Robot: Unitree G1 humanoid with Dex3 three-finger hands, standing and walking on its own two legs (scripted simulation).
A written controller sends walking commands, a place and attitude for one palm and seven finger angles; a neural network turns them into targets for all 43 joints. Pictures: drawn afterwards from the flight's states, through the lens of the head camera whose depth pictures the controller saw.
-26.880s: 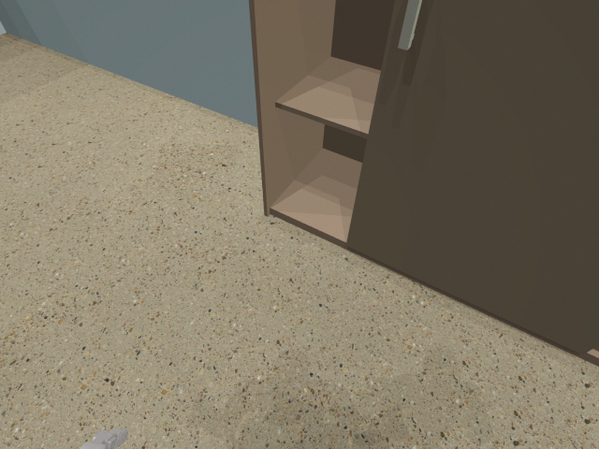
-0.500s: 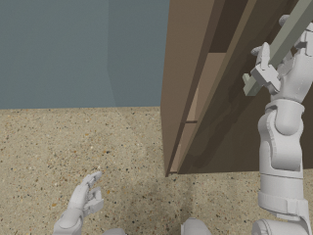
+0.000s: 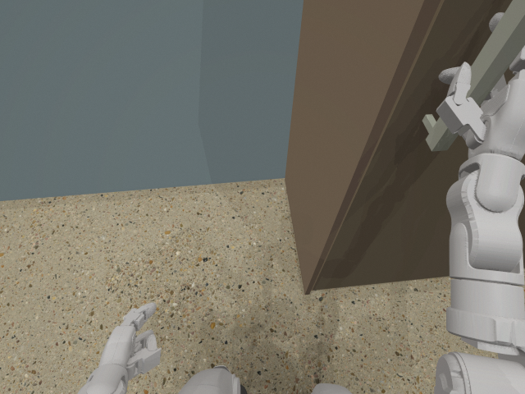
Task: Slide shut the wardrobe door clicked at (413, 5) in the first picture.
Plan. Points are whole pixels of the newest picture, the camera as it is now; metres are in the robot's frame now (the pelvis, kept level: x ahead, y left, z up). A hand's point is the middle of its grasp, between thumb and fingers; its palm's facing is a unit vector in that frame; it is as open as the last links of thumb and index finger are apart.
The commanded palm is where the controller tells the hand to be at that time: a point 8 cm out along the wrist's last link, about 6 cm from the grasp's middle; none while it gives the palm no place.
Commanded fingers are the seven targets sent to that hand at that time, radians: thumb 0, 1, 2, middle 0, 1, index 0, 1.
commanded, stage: step sideways, sliding the door along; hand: right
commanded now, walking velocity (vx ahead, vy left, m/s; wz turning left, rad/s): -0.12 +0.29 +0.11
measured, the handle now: (472, 70) +0.44 -0.25 +0.23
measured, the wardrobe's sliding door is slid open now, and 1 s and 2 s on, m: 0.00 0.00 0.00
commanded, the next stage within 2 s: stop walking and hold the door there in 0.06 s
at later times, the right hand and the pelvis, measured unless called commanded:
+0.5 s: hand (458, 99) +0.40 -0.23 +0.22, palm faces +0.57 +0.78 -0.26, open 7.5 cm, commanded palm +0.35 -0.25 +0.20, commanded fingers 0.00 -0.90 -0.90 0.45 1.40 0.45 1.40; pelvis +0.02 +0.09 +0.00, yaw +5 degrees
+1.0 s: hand (456, 98) +0.40 -0.22 +0.22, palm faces +0.58 +0.77 -0.25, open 7.4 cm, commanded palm +0.35 -0.25 +0.20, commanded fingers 0.00 -0.90 -0.90 0.45 1.40 0.45 1.40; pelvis +0.02 +0.11 +0.01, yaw +10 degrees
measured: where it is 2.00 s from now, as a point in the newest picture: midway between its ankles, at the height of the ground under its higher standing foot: outside the picture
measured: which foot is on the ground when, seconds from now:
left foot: up 0.00-0.26, down 0.28-1.00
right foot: down 0.00-0.28, up 0.30-0.50, down 0.52-1.00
